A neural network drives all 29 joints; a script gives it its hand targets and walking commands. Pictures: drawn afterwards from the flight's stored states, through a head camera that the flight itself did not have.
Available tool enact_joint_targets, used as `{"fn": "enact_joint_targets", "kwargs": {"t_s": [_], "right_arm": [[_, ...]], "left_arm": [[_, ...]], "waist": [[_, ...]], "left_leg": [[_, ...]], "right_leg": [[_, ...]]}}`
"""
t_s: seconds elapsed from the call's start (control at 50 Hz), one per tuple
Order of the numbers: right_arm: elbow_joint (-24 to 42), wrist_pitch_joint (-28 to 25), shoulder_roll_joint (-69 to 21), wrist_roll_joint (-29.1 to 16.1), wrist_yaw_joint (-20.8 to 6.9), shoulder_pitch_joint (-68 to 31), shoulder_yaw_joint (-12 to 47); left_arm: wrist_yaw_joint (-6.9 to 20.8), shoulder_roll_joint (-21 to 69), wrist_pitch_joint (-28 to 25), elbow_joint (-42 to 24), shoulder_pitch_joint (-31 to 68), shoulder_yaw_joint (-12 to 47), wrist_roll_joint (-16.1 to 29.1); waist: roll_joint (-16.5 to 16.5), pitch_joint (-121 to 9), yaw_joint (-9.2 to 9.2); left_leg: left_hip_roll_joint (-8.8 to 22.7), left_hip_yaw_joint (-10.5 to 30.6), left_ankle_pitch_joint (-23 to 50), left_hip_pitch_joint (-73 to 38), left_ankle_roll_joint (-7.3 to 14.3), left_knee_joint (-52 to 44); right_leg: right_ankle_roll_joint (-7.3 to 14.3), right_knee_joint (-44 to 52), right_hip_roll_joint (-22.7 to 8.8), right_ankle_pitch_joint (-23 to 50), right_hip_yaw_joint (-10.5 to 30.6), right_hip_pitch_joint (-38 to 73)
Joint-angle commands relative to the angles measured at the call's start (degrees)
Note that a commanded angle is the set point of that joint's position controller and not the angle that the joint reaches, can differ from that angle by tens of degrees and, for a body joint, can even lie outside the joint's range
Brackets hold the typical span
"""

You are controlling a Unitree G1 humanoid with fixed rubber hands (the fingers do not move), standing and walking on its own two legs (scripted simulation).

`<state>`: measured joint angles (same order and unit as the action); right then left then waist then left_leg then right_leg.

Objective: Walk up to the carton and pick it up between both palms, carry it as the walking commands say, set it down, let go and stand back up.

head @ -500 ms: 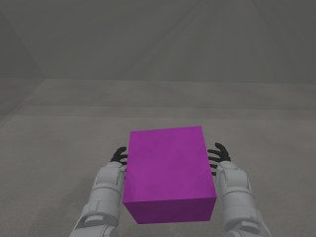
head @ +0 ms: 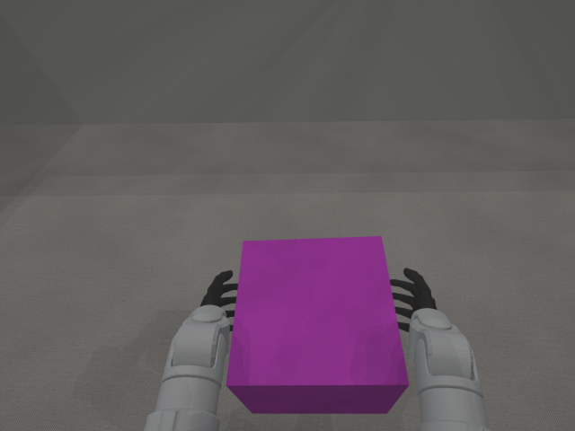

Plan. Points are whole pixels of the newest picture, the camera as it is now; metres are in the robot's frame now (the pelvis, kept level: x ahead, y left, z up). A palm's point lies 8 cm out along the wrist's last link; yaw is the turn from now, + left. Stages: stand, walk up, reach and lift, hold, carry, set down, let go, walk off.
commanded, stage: reach and lift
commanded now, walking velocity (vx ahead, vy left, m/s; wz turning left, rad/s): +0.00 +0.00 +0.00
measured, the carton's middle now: (315, 327) +0.30 -0.02 -0.03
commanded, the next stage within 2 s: hold in 0.76 s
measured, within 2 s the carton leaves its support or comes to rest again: neither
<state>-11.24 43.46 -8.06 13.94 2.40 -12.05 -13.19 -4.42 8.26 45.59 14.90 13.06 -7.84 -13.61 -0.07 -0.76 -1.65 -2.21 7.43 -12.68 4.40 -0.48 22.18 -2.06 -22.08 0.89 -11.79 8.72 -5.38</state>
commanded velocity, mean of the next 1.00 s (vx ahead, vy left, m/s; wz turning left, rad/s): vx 0.00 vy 0.00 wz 0.00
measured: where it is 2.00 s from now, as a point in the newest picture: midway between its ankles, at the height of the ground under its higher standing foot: outside the picture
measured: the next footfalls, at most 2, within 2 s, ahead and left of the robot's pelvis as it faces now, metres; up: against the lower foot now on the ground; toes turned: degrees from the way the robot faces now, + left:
right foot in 1.96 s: -0.04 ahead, -0.11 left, +0.00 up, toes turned +6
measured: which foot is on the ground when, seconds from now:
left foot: down 0.00-1.00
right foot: down 0.00-1.00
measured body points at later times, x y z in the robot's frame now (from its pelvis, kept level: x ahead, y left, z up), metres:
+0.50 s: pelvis -0.01 -0.01 +0.00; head -0.06 +0.00 +0.45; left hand +0.27 +0.15 +0.02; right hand +0.29 -0.16 +0.03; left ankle +0.00 +0.13 -0.74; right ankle +0.01 -0.15 -0.74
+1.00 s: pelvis -0.01 +0.00 +0.00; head -0.08 +0.00 +0.44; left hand +0.27 +0.15 +0.02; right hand +0.28 -0.16 +0.03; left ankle +0.00 +0.13 -0.74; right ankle +0.01 -0.14 -0.74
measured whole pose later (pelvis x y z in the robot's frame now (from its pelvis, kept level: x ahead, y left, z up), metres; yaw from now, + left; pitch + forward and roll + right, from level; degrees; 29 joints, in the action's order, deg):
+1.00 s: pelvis -0.01 +0.00 +0.00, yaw +1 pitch -6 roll +0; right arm -18.6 43.1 -8.6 15.3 4.3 -14.8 -13.7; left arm -5.8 8.5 45.0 20.1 14.4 -10.8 -14.3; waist 0.5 -3.2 0.0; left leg -2.2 7.9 -12.6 5.8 -0.8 24.4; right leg -1.9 -23.5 1.1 -11.5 7.8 -6.2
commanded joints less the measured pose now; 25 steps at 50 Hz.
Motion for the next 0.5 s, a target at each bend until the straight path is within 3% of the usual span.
{"fn": "enact_joint_targets", "kwargs": {"t_s": [0.0, 0.02, 0.04, 0.06, 0.08, 0.1, 0.12, 0.14, 0.16, 0.18, 0.22, 0.26, 0.32, 0.36, 0.38, 0.4, 0.42, 0.44, 0.46, 0.48], "right_arm": [[2.37, -1.47, -52.67, -16.03, -17.82, -36.64, 35.97], [3.11, -1.65, -54.84, -16.01, -17.94, -35.2, 36.47], [3.56, -1.92, -55.99, -16.35, -17.81, -36.43, 37.45], [0.92, -1.52, -56.45, -15.27, -17.65, -35.39, 35.88], [0.06, -1.33, -56.74, -15.66, -17.58, -34.66, 36.21], [1.44, -1.6, -56.64, -16.1, -17.54, -36.16, 36.53], [1.12, -1.54, -58.27, -16.29, -17.56, -35.88, 36.08], [-2.36, -1.2, -58.47, -15.29, -17.56, -33.85, 35.0], [-0.66, -1.41, -59.61, -16.08, -17.26, -35.29, 36.39], [-2.69, -1.17, -58.5, -15.9, -17.02, -35.03, 35.36], [-3.25, -1.31, -59.05, -15.43, -17.19, -37.36, 34.18], [-4.25, -1.66, -61.0, -16.16, -17.21, -35.13, 35.23], [-4.84, -2.04, -59.01, -15.42, -17.91, -39.36, 32.58], [-3.94, -2.0, -61.57, -17.6, -18.2, -38.93, 34.99], [-4.6, -2.39, -61.46, -16.76, -18.25, -36.43, 34.82], [-3.16, -2.51, -61.3, -17.15, -18.22, -38.21, 35.41], [-5.67, -1.97, -60.33, -17.34, -18.46, -37.55, 34.52], [-5.6, -1.93, -60.91, -17.56, -18.57, -37.75, 34.96], [-4.18, -1.91, -59.53, -16.53, -18.7, -40.39, 34.13], [-5.34, -2.1, -59.28, -16.66, -18.82, -40.94, 33.34]], "left_arm": [[17.08, 55.55, -5.22, -5.1, 34.78, 28.37, 14.66], [17.64, 54.72, -6.17, -9.17, 37.35, 29.86, 15.81], [17.69, 55.68, -6.23, -9.03, 38.25, 30.28, 16.15], [17.9, 54.74, -6.31, -8.0, 38.9, 29.2, 15.79], [18.09, 54.45, -6.17, -9.25, 39.18, 29.98, 15.53], [18.48, 53.99, -6.33, -10.24, 40.5, 30.21, 16.19], [18.4, 54.31, -5.94, -9.23, 37.97, 29.42, 14.52], [18.77, 53.27, -6.15, -9.21, 41.36, 29.14, 15.72], [19.03, 54.05, -6.16, -8.51, 39.9, 29.64, 16.15], [19.17, 53.34, -5.54, -7.75, 40.37, 29.43, 16.05], [19.95, 53.0, -5.9, -6.14, 41.13, 28.66, 15.08], [20.32, 54.62, -6.6, -10.03, 46.93, 32.09, 17.91], [20.52, 54.13, -5.91, -3.03, 43.28, 28.33, 15.44], [20.5, 54.56, -6.65, -6.33, 43.39, 29.24, 16.32], [20.36, 55.24, -7.3, -9.26, 47.88, 31.25, 18.06], [20.28, 55.51, -7.23, -9.83, 47.44, 31.73, 17.9], [20.11, 55.86, -6.46, -6.82, 44.08, 30.65, 17.17], [20.15, 57.17, -6.63, -8.16, 45.46, 31.52, 17.79], [20.1, 55.39, -5.71, -2.34, 40.52, 27.41, 14.88], [20.08, 56.02, -5.96, -1.66, 42.51, 27.4, 15.32]], "waist": [[2.41, -18.22, 2.17], [2.03, -18.88, 2.17], [4.54, -22.84, 1.58], [2.63, -21.24, 2.15], [1.9, -20.51, 1.71], [3.55, -21.13, 2.08], [0.12, -21.46, 2.53], [2.67, -19.46, 1.37], [2.59, -21.29, 2.26], [2.58, -16.56, 1.62], [2.0, -17.74, 2.16], [-0.03, -19.62, -0.02], [0.89, -20.33, 1.18], [0.22, -21.67, 2.31], [0.47, -23.93, 0.41], [-0.44, -23.67, 1.65], [-1.82, -21.95, 0.88], [-1.15, -23.25, 1.25], [1.1, -16.85, 3.24], [0.08, -16.23, 2.25]], "left_leg": [[-3.63, -2.41, 14.02, -3.44, -0.03, -2.85], [-4.24, -2.94, 15.6, -4.39, 0.52, -2.91], [-3.59, -2.36, 15.57, -4.66, 0.26, -2.21], [-3.6, -2.7, 13.07, -4.42, 0.52, -2.71], [-3.88, -3.32, 14.45, -4.81, 0.74, -2.56], [-3.89, -2.77, 15.8, -3.71, 0.61, -2.07], [-4.67, -4.07, 15.88, -4.08, 0.29, -2.29], [-4.25, -3.68, 12.36, -2.77, 0.42, -2.69], [-3.91, -3.56, 12.82, -2.72, 0.56, -2.57], [-4.12, -3.52, 10.53, -0.77, 0.54, -3.02], [-4.29, -3.74, 9.98, -1.64, 0.44, -2.63], [-4.32, -3.85, 9.72, -1.61, 0.41, -2.26], [-4.08, -4.1, 7.99, -0.34, -0.25, -2.24], [-3.77, -3.86, 10.74, -0.54, 0.53, -1.81], [-3.89, -3.59, 10.83, -1.1, 0.22, -1.52], [-3.87, -3.68, 11.9, -1.0, -0.15, -1.41], [-3.78, -4.13, 11.51, -0.51, -0.33, -1.9], [-3.59, -3.75, 10.97, -0.26, -0.55, -1.84], [-4.04, -4.24, 6.55, 1.28, -0.01, -2.36], [-3.88, -3.84, 4.99, 1.06, 0.3, -2.65]], "right_leg": [[0.53, 2.05, 4.99, 14.44, -4.83, 4.34], [0.56, 2.09, 4.66, 16.49, -4.45, 4.09], [0.45, 1.07, 5.23, 16.47, -5.08, 5.6], [0.79, 1.85, 4.61, 13.58, -4.35, 4.28], [0.37, 1.86, 4.51, 15.16, -4.44, 3.94], [0.16, 1.53, 4.83, 16.58, -4.72, 4.46], [0.29, 1.56, 4.6, 18.17, -4.25, 6.01], [0.18, 1.67, 4.42, 16.7, -4.22, 3.84], [0.09, 1.53, 4.59, 15.99, -4.45, 5.74], [0.13, 2.19, 4.2, 13.9, -4.36, 4.05], [0.01, 2.7, 4.18, 11.88, -4.66, 3.73], [0.29, 2.51, 4.2, 12.38, -4.77, 3.35], [0.46, 2.49, 4.45, 10.05, -5.11, 5.02], [0.31, 1.89, 4.27, 12.86, -4.52, 5.34], [0.73, 1.35, 4.56, 13.26, -5.04, 6.05], [0.96, 1.18, 4.6, 13.23, -5.26, 6.05], [0.9, 1.27, 4.78, 13.43, -5.38, 5.54], [0.86, 1.4, 5.23, 11.02, -5.78, 6.37], [0.44, 2.93, 4.94, 6.33, -5.68, 4.11], [0.96, 2.8, 4.64, 5.21, -5.19, 2.66]]}}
